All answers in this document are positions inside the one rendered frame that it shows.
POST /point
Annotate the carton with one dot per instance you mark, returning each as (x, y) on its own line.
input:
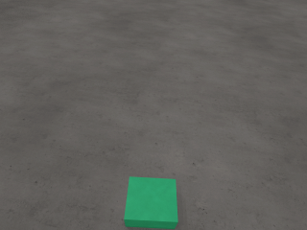
(151, 203)

